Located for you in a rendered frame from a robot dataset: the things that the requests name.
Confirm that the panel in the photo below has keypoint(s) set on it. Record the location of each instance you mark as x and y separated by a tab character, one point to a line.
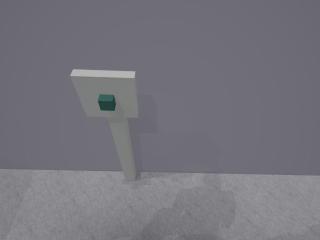
89	85

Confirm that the button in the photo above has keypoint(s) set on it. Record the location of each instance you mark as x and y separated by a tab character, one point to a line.
107	102

